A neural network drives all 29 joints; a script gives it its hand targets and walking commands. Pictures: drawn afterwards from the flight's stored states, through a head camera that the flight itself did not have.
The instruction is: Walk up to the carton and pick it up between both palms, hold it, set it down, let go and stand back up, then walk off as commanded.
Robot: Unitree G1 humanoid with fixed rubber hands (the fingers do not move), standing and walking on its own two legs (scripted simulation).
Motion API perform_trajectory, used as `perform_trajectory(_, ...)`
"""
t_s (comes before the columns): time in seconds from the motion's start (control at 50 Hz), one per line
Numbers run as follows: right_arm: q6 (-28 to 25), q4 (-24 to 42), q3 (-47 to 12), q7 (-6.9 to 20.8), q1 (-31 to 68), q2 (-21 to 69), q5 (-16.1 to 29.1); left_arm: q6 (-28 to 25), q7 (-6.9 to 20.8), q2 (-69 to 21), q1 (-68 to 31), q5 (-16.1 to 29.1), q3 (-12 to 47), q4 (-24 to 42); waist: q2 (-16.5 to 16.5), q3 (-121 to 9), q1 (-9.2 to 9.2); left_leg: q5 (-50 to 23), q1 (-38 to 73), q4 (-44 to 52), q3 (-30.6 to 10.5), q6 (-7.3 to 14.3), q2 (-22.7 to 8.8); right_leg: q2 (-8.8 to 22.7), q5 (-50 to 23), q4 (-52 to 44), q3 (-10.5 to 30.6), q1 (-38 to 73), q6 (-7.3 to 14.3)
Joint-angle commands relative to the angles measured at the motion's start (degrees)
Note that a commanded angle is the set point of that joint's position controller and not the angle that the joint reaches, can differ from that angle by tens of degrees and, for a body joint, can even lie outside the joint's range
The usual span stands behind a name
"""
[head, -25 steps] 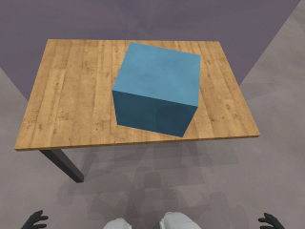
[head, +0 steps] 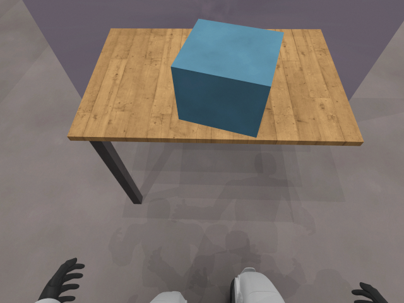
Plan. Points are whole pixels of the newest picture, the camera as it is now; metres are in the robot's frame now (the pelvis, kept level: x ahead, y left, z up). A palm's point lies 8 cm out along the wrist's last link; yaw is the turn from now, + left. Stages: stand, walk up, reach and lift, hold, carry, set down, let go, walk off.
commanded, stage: walk off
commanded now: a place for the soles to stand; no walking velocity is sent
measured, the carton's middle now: (227, 78) +0.67 -0.05 -0.02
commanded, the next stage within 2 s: none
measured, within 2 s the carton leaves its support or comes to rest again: neither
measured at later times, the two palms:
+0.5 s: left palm out of the picture -0.10 +0.27 -0.08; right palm out of the picture -0.06 -0.38 -0.10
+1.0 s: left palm out of the picture -0.21 +0.29 -0.07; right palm out of the picture -0.23 -0.36 -0.07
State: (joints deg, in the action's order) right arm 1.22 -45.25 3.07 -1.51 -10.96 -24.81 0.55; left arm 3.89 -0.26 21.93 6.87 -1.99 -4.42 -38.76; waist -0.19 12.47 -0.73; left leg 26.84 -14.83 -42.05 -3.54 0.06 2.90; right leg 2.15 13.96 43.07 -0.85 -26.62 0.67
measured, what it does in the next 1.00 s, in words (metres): walks backwards: right foot, then left foot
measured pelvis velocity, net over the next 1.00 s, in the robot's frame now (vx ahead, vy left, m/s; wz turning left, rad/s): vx -0.25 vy -0.04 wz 0.01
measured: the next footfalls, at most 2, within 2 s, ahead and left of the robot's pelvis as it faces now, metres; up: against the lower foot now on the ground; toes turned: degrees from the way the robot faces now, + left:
right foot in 0.36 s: -0.11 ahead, -0.15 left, +0.00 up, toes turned +1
left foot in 0.76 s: -0.23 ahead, +0.09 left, +0.00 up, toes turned -1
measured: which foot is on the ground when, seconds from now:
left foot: down 0.00-0.38, up 0.40-0.74, down 0.76-1.00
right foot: down 0.00-0.04, up 0.06-0.34, down 0.36-0.80, up 0.82-1.00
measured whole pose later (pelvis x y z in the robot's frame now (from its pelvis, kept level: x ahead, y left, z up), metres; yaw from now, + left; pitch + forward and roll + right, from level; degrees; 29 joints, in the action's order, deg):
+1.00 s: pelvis -0.25 -0.04 +0.03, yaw +1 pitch -4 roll +1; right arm -0.5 -53.1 3.4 1.2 -19.4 -22.2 -2.1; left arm 0.4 0.8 23.8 17.1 -0.6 -6.1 -54.2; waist -1.9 -0.3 1.7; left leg 16.6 -7.4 -27.4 -1.2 0.9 0.7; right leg -0.5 22.7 45.2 2.2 -21.4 0.0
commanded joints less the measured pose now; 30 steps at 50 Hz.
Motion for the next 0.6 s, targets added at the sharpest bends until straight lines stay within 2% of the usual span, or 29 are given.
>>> perform_trajectory(0.0, -1.63, 2.93, 6.13, -0.09, -8.03, -19.37, -2.12, 0.39, -0.7, 9.83, -0.1, 1.09, -3.27, 2.58, 14.74, -16.71, 4.29, -20.73, 2.84, 22.68, -33.01, 13.79, -25.68, -8.17, 24.8, 15.26, 4.21, -4.78, -0.67)
perform_trajectory(0.02, -1.92, 3.9, 6.52, -0.63, -4.62, -21.34, -2.53, -0.15, -1.47, 14.54, -3.9, -0.07, -5.16, 3.88, 11.68, -13.19, 5.15, -24.9, -6.36, 23.42, -37.64, 19.73, -29.79, -6.46, 25.36, 24.26, 11.86, 1.04, 0.13)
perform_trajectory(0.04, -1.95, 3.36, 5.83, -1.02, -2.36, -19.04, -2.67, -0.48, -1.25, 16.02, -2.71, 0.78, -5.25, 1.09, 8.46, -10.12, 3.15, -27.63, -7.93, 21.29, -33.69, 20.14, -28.5, -4.78, 23.55, 27.64, 13.86, 2.63, 0.77)
perform_trajectory(0.06, -1.43, 4.99, 4.76, -0.71, 0.8, -16.12, -2.83, -0.18, -0.63, 16.0, 1.86, 1.49, -4.27, -0.94, 4.82, -10.5, 1.14, -29.93, -4.06, 18.34, -22.31, 15.28, -21.91, -6.46, 19.86, 29.71, 13.13, 0.5, 1.29)
perform_trajectory(0.08, -1.54, 5.2, 4.29, -0.55, 3.65, -13.88, -2.99, -0.18, -0.64, 13.58, 7.44, 2.03, -3.95, -2.83, 6.05, -12.01, 0.06, -35.46, 0.75, 15.14, -15.51, 13.49, -18.7, -8.41, 17.41, 30.88, 14.04, -3.51, 1.78)
perform_trajectory(0.1, -1.74, 4.97, 4.08, -0.78, 4.76, -12.45, -1.99, 0.03, -1.09, 13.01, 9.77, 2.15, -4.2, -3.56, 7.99, -10.55, -0.96, -37.43, 1.12, 13.78, -12.79, 11.84, -16.73, -8.95, 15.21, 30.56, 12.71, -5.22, 1.37)
perform_trajectory(0.14, -1.95, 5.24, 3.75, -0.83, 2.97, -10.64, -1.73, 0.07, -0.89, 12.46, 7.32, 1.98, -4.44, -2.18, 8.3, -9.08, 0.47, -36.64, 2.25, 14.21, -13.08, 11.98, -15.92, -10.58, 15.68, 29.99, 11.17, -4.28, 0.15)
perform_trajectory(0.16, -1.6, 5.17, 4.07, -0.63, 2.67, -10.94, -2.01, -0.09, -0.77, 12.21, 6.3, 2.21, -3.89, -2.47, 11.09, -9.73, 0.82, -37.89, 2.62, 13.8, -11.86, 12.38, -15.88, -9.64, 16.44, 26.43, 9.96, -3.03, -0.51)
perform_trajectory(0.18, -1.3, 5.16, 4.25, -0.52, 2.15, -11.5, -2.07, -0.24, -0.54, 12.89, 4.88, 2.25, -4.37, -2.01, 13.02, -10.25, 1.93, -32.43, 1.98, 14.57, -12.39, 12.78, -16.35, -8.29, 16.56, 21.59, 8.43, -1.03, -1.07)
perform_trajectory(0.2, -1.08, 4.73, 4.29, -0.69, 1.87, -11.29, -2.04, -0.64, -0.43, 12.74, 4.96, 2.46, -4.22, -1.9, 12.71, -10.16, 1.87, -31.01, 2.52, 14.64, -12.35, 12.41, -16.09, -7.82, 16.51, 17.59, 8.19, -0.22, -1.36)
perform_trajectory(0.22, -0.91, 5.25, 4.52, -0.65, 1.35, -11.61, -2.34, -0.78, -0.24, 12.16, 5.87, 2.36, -3.99, -2.51, 14.65, -10.34, 1.96, -32.46, 2.8, 14.33, -12.39, 12.19, -16.47, -6.63, 16.81, 12.77, 7.56, 0.55, -0.62)
perform_trajectory(0.24, -0.58, 4.66, 4.45, -0.66, 1.28, -12.36, -2.1, -0.98, -0.44, 12.26, 6.73, 2.38, -4.28, -3.35, 14.03, -10.29, 1.46, -31.19, 1.24, 14.31, -11.87, 11.64, -16.02, -6.07, 16.74, 7.59, 5.95, 3.65, -0.41)
perform_trajectory(0.26, -0.25, 5.06, 4.51, -0.47, 1.83, -12.62, -2.16, -1.2, -0.12, 12.33, 7.92, 2.21, -4.06, -4.07, 16.83, -11.11, 1.22, -30.07, 2.3, 13.64, -11.68, 11.14, -15.75, -4.64, 15.97, 1.11, 4.71, 5.66, -0.3)
perform_trajectory(0.28, 0.03, 6.22, 4.52, -0.42, 2.11, -12.73, -1.73, -1.46, -0.11, 12.41, 10.22, 1.9, -4.2, -4.51, 16.21, -13.5, 0.06, -29.4, 3.4, 12.33, -12.3, 10.58, -16.79, -3.39, 13.92, -5.96, 3.46, 10.14, 0.42)
perform_trajectory(0.3, 0.43, 5.46, 4.64, -0.18, 3.07, -13.39, -1.53, -2.04, -0.53, 12.11, 12.06, 1.74, -4.49, -5.74, 17.85, -14.29, -1.29, -28.77, 0.24, 8.79, -9.74, 9.31, -15.74, -2.41, 8.46, -14.85, 2.31, 15.13, 0.78)
perform_trajectory(0.32, 0.63, 4.77, 4.2, -0.29, 1.64, -12.17, -1.61, -2.32, -0.22, 12.71, 12.16, 1.5, -4.45, -6.45, 11.7, -14.06, -1.3, -24.89, -2.42, 4.56, -7.18, 7.02, -11.36, -3.12, 7.77, -18.97, 5.45, 17.34, 1.86)
perform_trajectory(0.34, 0.89, 4.77, 4.05, 0.04, 0.2, -10.31, -1.05, -2.95, -0.23, 16.82, 10.84, 0.56, -4.83, -6.11, 1.73, -15.22, -0.21, -16.5, -8.15, -4.83, -4.01, 4.73, -4.95, 3.5, 4.34, -20.68, 18.12, 18.77, 3.8)
perform_trajectory(0.36, 0.69, 5.91, 3.47, -0.39, 0.41, -7.73, -0.32, -2.97, -0.32, 21.54, 8.9, 0.5, -5.64, -4.33, -11.33, -13.66, -0.62, 7.47, -18.24, -14.07, -1.75, 1.63, 4.55, 15.57, -10.66, -20.99, 32.99, 18.33, 9.02)
perform_trajectory(0.38, 1.2, 4.17, 5.37, -1.22, 2.31, -10.83, -0.43, -2.6, -0.37, 23.24, 6.84, 0.3, -5.7, -3.97, -11.82, -13.06, -3.28, 13.92, -12.28, -26.12, -9.65, 1.63, 2.98, 21.2, -10.91, -21.31, 37.99, 6.45, 17.3)
perform_trajectory(0.4, 0.96, 3.41, 5.19, -1.25, 3.67, -10.94, -0.6, -2.85, -0.8, 21.01, 4.8, 0.03, -4.68, -3.17, -8.27, -7.76, -2.63, 12.25, -10.99, -29.95, -11.77, 1.99, 2.3, 21.1, -8.7, -23.38, 37.28, -0.12, 16.61)
perform_trajectory(0.42, 1.32, 3.22, 4.92, -0.9, 4.38, -10.58, -0.01, -2.91, -0.98, 18.18, 4.36, -0.16, -4.47, -2.36, -5.06, -6.03, -2.0, 7.38, -11.63, -30.14, -12.77, 2.07, 3.63, 16.82, -6.83, -23.79, 30.66, 1.4, 11.66)
perform_trajectory(0.44, 1.53, 3.36, 4.65, -0.43, 0.73, -10.67, 0.43, -3.31, -1.46, 17.39, 2.27, -0.16, -4.58, -2.27, -2.44, -6.53, 0.23, 3.14, -13.36, -30.26, -12.7, 2.05, 4.06, 14.12, -5.01, -20.9, 25.02, 5.9, 8.48)
perform_trajectory(0.46, 1.18, 2.15, 4.2, -0.16, -3.11, -10.88, 0.28, -3.62, -1.14, 16.01, 0.35, 0.3, -4.63, -2.43, -4.01, -8.4, 1.7, -0.5, -14.57, -30.51, -11.73, 1.07, 4.24, 11.29, 0.88, -20.75, 21.15, 8.82, 7.29)
perform_trajectory(0.48, 1.08, 2.16, 4.42, 0.22, -4.07, -11.53, -0.27, -3.91, -1.47, 14.86, 2.08, 0.34, -4.95, -2.68, -5.94, -10.14, 0.46, -1.86, -17.1, -29.85, -10.63, 0.56, 3.89, 10.06, 1.78, -19.41, 20.3, 15.17, 6.47)
perform_trajectory(0.5, 0.98, 2.1, 4.69, 0.31, -4.28, -12.54, -0.93, -4.25, -1.4, 15.47, 3.23, 0.19, -5.37, -2.92, -6.15, -9.95, -0.29, -1.62, -17.34, -31.14, -10.73, -0.68, 3.36, 9.77, 8.26, -20.44, 21.8, 14.66, 6.91)
perform_trajectory(0.52, 0.87, 2.03, 4.46, 0.39, -4.11, -12.23, -1.21, -4.47, -1.52, 14.91, 5.13, -0.14, -5.58, -2.55, -6.22, -10.07, -1.31, -1.43, -18.38, -29.97, -10.04, -1.4, 3.25, 10.18, 10.52, -20.59, 23.8, 17.14, 6.59)
perform_trajectory(0.54, 0.58, 2.87, 4.37, 0.69, -3.27, -11.88, -1.45, -4.64, -1.52, 15.0, 7.42, -0.34, -5.78, -2.35, -5.71, -12.43, -2.41, -0.08, -17.8, -25.58, -9.16, -1.64, 1.33, 11.01, 17.74, -20.86, 24.97, 19.73, 8.36)
perform_trajectory(0.56, 0.45, 1.93, 4.33, 0.86, -2.54, -12.23, -1.53, -4.8, -1.35, 15.39, 7.18, -0.4, -6.11, -3.09, -8.95, -10.21, -2.9, 0.66, -17.74, -22.15, -7.86, -2.21, 1.22, 10.8, 23.69, -23.08, 24.56, 18.37, 8.17)
perform_trajectory(0.58, 0.28, 2.05, 3.95, 1.48, -3.78, -11.34, -1.47, -4.85, -1.31, 15.78, 6.7, -0.96, -6.16, -3.26, -9.85, -11.3, -2.74, 5.57, -17.34, -16.74, -7.61, -1.73, 1.73, 11.16, 29.46, -23.48, 25.66, 20.19, 8.61)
